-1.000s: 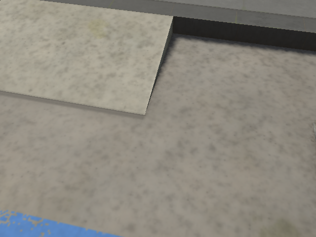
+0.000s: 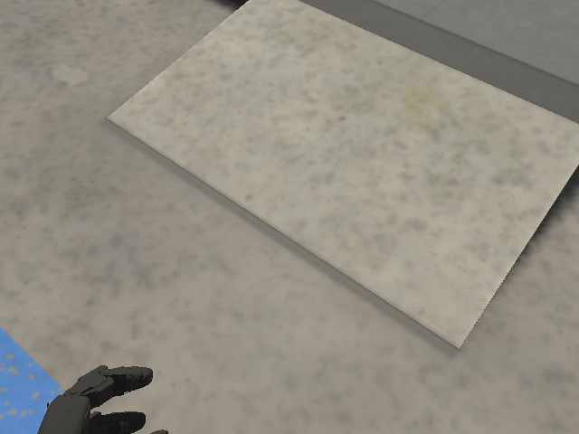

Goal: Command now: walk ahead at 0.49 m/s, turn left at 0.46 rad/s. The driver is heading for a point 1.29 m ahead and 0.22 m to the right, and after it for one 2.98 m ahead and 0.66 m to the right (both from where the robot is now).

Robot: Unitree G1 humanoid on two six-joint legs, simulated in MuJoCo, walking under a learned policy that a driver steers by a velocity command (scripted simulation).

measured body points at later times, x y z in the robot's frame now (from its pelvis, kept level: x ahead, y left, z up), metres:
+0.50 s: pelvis +0.19 +0.01 +0.01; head +0.22 +0.03 +0.46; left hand +0.26 +0.29 -0.12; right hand +0.38 -0.24 -0.07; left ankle +0.26 +0.11 -0.73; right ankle +0.14 -0.11 -0.69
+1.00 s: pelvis +0.19 -0.03 +0.01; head +0.21 -0.07 +0.46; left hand +0.43 +0.17 -0.06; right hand +0.21 -0.35 -0.11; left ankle +0.24 +0.11 -0.65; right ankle +0.17 -0.12 -0.72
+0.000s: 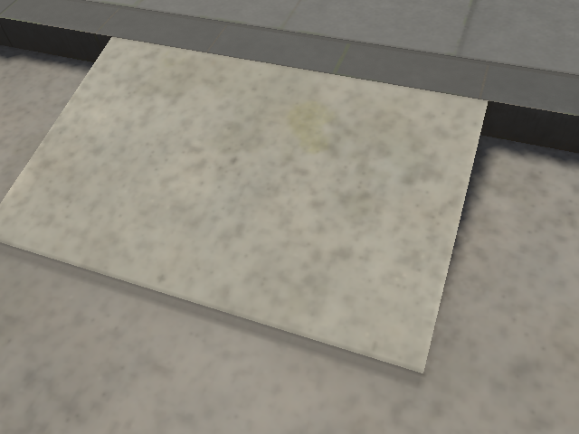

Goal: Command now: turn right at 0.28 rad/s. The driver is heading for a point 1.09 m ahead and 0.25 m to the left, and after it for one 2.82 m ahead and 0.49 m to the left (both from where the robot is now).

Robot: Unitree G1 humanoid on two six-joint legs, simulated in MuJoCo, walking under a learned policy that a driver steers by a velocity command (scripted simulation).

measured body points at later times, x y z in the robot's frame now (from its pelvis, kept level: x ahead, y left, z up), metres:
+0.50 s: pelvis -0.01 +0.03 +0.00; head +0.02 +0.06 +0.45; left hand +0.11 +0.33 -0.11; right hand +0.16 -0.24 -0.09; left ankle -0.04 +0.11 -0.74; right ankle -0.01 -0.10 -0.67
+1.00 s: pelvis +0.12 +0.03 +0.01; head +0.14 +0.01 +0.46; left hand +0.08 +0.31 -0.10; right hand +0.36 -0.17 -0.10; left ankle +0.05 +0.15 -0.66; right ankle +0.14 -0.09 -0.74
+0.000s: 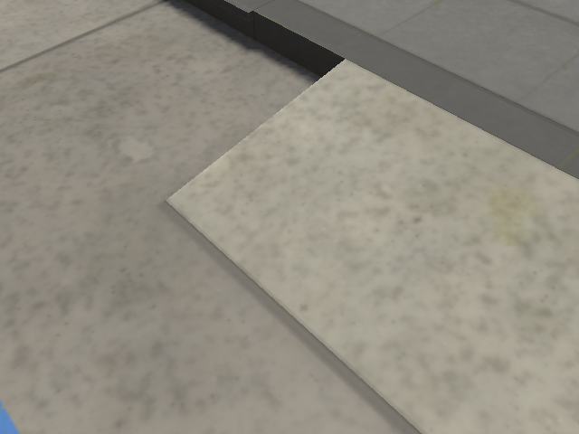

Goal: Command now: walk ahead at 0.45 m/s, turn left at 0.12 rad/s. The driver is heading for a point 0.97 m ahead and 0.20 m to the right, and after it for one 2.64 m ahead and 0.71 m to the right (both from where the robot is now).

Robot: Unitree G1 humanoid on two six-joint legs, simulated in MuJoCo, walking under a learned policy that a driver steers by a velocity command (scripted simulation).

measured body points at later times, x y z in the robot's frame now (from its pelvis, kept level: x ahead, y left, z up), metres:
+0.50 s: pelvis +0.24 +0.05 +0.00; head +0.27 +0.05 +0.45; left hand +0.43 +0.30 -0.10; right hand +0.27 -0.24 -0.10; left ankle +0.25 +0.15 -0.74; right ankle +0.26 -0.11 -0.66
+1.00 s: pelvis +0.49 -0.08 +0.00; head +0.51 -0.11 +0.45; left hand +0.70 +0.12 -0.10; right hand +0.52 -0.40 -0.10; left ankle +0.62 +0.06 -0.65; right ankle +0.47 -0.14 -0.74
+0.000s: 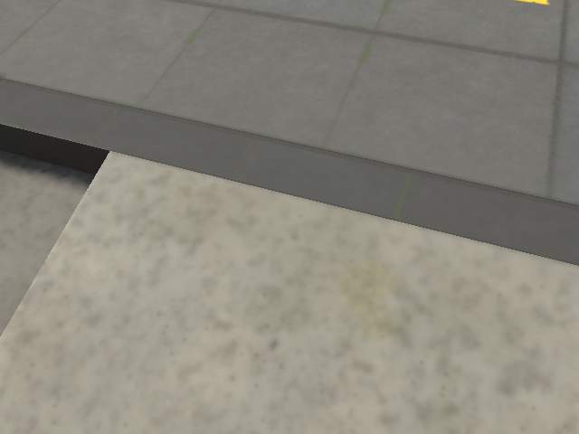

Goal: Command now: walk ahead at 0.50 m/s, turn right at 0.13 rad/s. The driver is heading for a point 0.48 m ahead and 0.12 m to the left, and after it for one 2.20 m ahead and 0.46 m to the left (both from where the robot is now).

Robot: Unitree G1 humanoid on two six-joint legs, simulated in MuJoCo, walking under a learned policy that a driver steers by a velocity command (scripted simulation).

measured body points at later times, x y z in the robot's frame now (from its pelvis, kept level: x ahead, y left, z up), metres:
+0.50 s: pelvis +0.28 +0.09 +0.01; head +0.30 +0.11 +0.46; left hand +0.38 +0.37 -0.09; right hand +0.41 -0.17 -0.09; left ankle +0.31 +0.17 -0.73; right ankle +0.32 -0.07 -0.62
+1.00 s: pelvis +0.42 +0.09 +0.04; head +0.45 +0.10 +0.49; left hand +0.44 +0.38 -0.06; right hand +0.68 -0.07 -0.06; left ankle +0.36 +0.19 -0.67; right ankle +0.53 +0.01 -0.68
